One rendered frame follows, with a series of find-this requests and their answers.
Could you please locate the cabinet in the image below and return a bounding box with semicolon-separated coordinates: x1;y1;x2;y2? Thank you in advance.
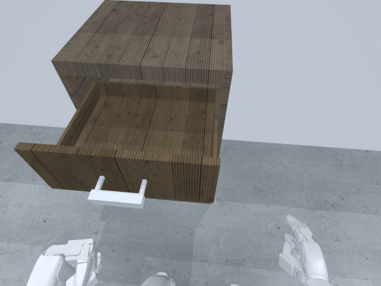
51;0;233;204

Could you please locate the drawer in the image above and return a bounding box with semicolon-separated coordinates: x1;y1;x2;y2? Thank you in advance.
14;80;220;203

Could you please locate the handle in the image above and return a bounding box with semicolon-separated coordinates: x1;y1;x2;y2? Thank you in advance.
88;176;147;209

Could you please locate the robot right hand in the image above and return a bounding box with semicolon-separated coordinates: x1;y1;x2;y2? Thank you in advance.
279;214;329;285

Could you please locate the robot left hand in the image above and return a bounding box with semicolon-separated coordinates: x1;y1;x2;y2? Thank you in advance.
26;239;104;286

